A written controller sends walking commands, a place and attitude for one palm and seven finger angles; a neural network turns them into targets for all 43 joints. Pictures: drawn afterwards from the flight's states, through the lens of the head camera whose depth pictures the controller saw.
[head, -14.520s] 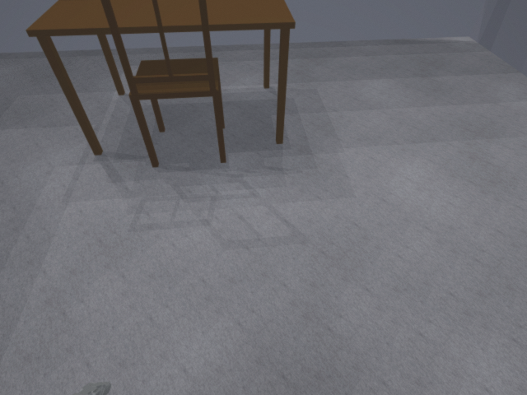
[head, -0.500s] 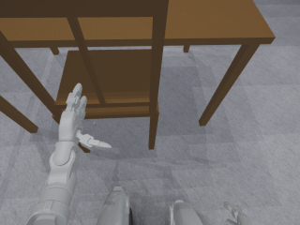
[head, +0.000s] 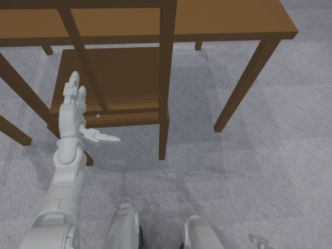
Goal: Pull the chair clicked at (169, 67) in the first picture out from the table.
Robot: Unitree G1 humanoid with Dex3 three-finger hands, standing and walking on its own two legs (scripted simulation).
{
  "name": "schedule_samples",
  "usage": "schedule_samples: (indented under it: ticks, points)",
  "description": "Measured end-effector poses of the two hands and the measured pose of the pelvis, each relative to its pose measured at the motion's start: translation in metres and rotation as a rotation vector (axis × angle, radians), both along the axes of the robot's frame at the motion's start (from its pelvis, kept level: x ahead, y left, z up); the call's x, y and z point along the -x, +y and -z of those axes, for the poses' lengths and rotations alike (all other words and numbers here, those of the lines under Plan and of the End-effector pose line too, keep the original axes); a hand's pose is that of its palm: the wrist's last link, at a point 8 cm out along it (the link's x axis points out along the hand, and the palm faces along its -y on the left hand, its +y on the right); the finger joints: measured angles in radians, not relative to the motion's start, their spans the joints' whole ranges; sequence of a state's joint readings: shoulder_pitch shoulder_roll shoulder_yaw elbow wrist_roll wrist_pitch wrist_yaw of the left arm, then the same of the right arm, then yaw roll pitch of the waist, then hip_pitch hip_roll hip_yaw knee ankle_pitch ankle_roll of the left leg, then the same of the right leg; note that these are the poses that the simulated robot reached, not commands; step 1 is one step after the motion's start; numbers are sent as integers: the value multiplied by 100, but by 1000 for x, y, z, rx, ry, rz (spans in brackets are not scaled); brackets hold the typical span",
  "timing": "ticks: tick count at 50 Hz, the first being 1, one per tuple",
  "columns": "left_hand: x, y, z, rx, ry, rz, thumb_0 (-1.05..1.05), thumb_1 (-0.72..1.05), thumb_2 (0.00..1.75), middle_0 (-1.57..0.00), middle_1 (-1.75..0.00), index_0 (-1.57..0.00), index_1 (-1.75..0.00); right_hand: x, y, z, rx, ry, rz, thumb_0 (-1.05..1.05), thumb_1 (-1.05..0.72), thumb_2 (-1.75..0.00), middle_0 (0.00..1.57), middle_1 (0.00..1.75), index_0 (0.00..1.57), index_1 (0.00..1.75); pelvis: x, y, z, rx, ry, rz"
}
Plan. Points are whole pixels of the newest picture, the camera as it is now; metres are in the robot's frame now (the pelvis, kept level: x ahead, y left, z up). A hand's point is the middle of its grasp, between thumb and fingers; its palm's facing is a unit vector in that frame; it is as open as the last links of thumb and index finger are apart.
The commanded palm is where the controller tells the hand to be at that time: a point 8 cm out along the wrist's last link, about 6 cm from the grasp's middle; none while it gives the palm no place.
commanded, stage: push the fingers through the gap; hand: left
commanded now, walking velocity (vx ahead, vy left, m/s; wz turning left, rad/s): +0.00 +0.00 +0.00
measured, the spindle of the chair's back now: (89, 71) +0.53 +0.19 +0.06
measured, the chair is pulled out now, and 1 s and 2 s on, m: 0.00 0.00 0.00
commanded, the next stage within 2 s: hook a spindle and tug to test in 1.06 s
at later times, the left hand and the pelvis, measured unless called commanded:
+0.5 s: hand (97, 94) +0.48 +0.18 +0.03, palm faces +0.09 -1.00 -0.03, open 16.9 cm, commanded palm +0.46 +0.21 +0.03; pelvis +0.00 +0.00 -0.01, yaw -1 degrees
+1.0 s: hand (98, 93) +0.49 +0.18 +0.03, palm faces +0.10 -0.99 -0.01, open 16.9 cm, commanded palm +0.46 +0.21 +0.03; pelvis +0.01 +0.01 +0.00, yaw -1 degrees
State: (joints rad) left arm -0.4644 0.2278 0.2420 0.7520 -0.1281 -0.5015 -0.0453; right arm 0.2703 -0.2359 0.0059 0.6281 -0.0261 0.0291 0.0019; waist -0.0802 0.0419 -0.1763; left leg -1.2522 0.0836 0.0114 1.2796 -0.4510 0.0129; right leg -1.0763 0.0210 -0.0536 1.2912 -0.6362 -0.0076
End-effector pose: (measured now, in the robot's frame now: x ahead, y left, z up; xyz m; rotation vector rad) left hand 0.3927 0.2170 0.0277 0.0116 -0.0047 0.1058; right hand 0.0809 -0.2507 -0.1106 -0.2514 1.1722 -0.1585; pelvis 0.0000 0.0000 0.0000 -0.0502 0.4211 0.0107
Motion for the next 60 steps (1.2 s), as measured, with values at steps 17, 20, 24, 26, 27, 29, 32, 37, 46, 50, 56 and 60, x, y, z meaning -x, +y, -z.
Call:
schedule_samples:
  ticks: [17,20,24,26,27,29,32,37,46,50,56,60]
  points:
    - [-44,3,3,4,4,-3,-1,-50,30,-6,-8,-6,-8,26,-8,5,30,94,40,0,-90,-89,20,29,21,30,-1,2,6,7,35,8]
    - [-53,8,-2,-14,-21,-9,-1,-50,30,-6,-8,-6,-8,29,-7,7,28,109,42,0,-90,-89,20,29,21,30,-2,2,8,9,42,7]
    - [-63,12,-2,-25,-5,8,-1,-50,30,-6,-8,-6,-8,34,-5,10,20,137,49,0,-90,-89,20,29,21,30,-3,2,9,12,49,6]
    - [-66,12,2,-15,21,16,-1,-50,30,-6,-8,-6,-8,36,-4,10,18,150,52,0,-90,-89,20,29,21,30,-4,3,9,13,53,6]
    - [-68,13,4,-8,31,16,-1,-50,30,-6,-8,-6,-8,37,-3,10,18,156,53,0,-90,-89,20,29,21,30,-4,3,9,14,55,6]
    - [-69,13,7,6,40,13,-1,-50,30,-6,-8,-6,-8,39,-3,9,20,164,58,0,-90,-89,20,29,21,30,-5,4,9,15,59,7]
    - [-72,14,7,12,27,5,-1,-50,30,-6,-8,-6,-8,41,-2,8,25,174,61,0,-90,-89,20,29,21,30,-6,5,9,18,64,9]
    - [-81,12,-1,-1,-13,6,-1,-50,30,-6,-8,-6,-8,44,-1,7,30,193,63,0,-90,-89,20,29,21,30,-6,7,9,22,69,8]
    - [-75,12,1,-3,28,13,-1,-50,30,-6,-8,-6,-8,45,4,2,9,198,79,0,-90,-89,20,29,21,30,-9,10,4,20,62,12]
    - [-67,10,-1,2,18,5,-1,-50,30,-6,-8,-6,-8,43,6,0,3,191,69,0,-90,-89,20,29,21,30,-8,10,1,19,51,9]
    - [-67,8,-4,-6,-2,0,-1,-50,30,-6,-8,-6,-8,38,4,0,13,171,53,0,-90,-89,20,29,21,30,-5,8,3,21,45,2]
    - [-70,5,-5,-15,-5,11,-1,-50,30,-6,-8,-6,-8,39,1,2,18,167,52,0,-90,-89,20,29,21,30,-2,8,5,22,47,0]
